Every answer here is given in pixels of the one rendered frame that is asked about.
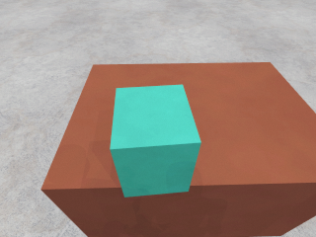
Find pedestal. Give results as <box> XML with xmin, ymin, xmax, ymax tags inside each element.
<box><xmin>41</xmin><ymin>62</ymin><xmax>316</xmax><ymax>237</ymax></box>

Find carton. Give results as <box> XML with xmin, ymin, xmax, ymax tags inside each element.
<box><xmin>110</xmin><ymin>84</ymin><xmax>201</xmax><ymax>198</ymax></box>

